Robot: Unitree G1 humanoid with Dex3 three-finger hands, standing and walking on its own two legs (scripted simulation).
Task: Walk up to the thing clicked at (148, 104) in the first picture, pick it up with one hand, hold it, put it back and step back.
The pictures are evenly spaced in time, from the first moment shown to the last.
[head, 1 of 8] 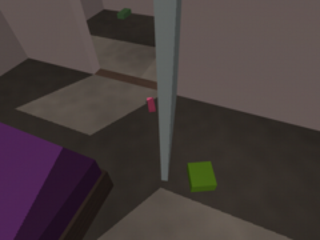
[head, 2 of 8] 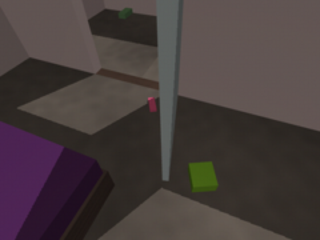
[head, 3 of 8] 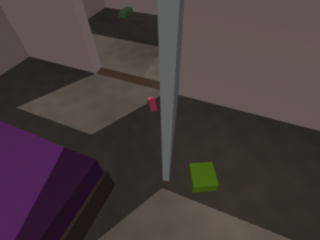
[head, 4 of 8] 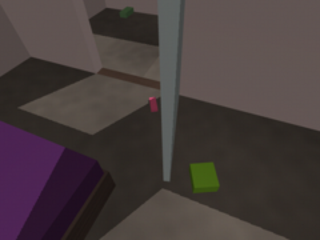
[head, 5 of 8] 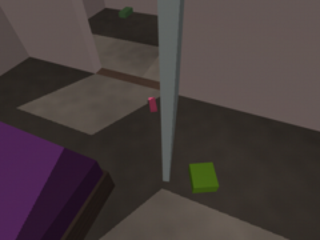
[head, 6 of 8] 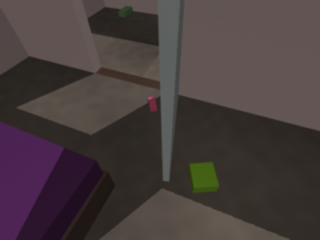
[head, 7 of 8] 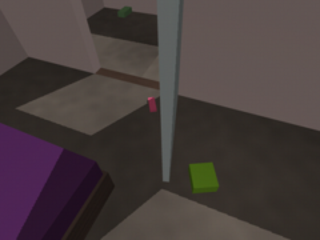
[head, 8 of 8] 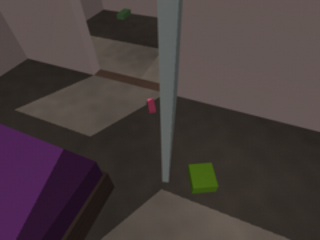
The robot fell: no
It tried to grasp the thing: no
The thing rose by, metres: 0.00
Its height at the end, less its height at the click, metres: +0.00
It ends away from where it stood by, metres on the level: 0.00
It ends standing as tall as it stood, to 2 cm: yes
